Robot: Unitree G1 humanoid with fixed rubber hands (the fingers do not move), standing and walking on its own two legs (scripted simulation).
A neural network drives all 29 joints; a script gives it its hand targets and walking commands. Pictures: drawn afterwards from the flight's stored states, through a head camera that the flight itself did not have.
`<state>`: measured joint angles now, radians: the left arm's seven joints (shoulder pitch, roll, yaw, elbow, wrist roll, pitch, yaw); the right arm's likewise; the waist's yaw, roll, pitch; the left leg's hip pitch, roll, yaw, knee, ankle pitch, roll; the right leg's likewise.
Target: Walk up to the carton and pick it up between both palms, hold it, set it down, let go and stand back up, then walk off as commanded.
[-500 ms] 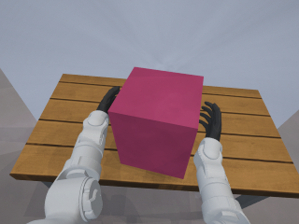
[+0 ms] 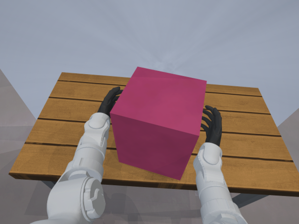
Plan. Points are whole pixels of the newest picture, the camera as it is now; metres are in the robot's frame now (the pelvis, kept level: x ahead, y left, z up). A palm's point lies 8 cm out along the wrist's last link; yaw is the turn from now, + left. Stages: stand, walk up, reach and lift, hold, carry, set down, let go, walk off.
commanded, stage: set down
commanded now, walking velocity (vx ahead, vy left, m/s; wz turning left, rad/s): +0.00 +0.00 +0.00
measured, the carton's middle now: (159, 124) +0.42 -0.04 +0.00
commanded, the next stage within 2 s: none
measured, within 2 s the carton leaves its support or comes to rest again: rests again in 1.46 s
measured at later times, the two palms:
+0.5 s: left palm (108, 113) +0.43 +0.11 +0.05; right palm (212, 141) +0.33 -0.17 +0.04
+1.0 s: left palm (108, 114) +0.43 +0.11 +0.04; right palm (212, 142) +0.33 -0.18 +0.04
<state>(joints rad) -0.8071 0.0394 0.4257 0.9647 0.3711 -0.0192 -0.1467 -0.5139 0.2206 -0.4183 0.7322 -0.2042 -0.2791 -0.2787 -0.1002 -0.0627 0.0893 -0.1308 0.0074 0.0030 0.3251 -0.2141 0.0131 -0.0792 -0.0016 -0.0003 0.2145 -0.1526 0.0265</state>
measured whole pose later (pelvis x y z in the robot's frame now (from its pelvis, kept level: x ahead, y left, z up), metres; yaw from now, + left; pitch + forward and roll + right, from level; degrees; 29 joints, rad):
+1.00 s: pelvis +0.00 +0.00 +0.00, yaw +0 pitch +1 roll -1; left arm -0.82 0.00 0.54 0.97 0.45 -0.11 -0.17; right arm -0.51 0.24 -0.49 0.75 -0.29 -0.39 -0.24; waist -0.10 -0.07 0.14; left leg -0.13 0.01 0.00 0.33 -0.21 0.01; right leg -0.08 0.00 0.00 0.21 -0.15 0.03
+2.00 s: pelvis -0.04 +0.03 -0.02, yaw -1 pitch +6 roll -4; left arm -0.85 0.25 -0.02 1.34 -0.08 -0.21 -0.01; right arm -0.66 0.06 -0.26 1.26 -0.01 -0.41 -0.28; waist -0.10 -0.02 -0.06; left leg -0.43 0.02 0.00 0.61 -0.30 0.03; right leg -0.34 0.01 0.00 0.43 -0.19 0.05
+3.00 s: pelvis -0.06 +0.02 -0.02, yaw -1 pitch +4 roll -3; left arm -0.34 0.40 -0.04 0.70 -0.21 -0.04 -0.13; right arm -0.12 0.06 -0.04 0.66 0.09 -0.31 -0.34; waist -0.10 -0.02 -0.04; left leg -0.43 0.02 0.00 0.64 -0.28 0.04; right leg -0.36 0.01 0.00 0.48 -0.19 0.05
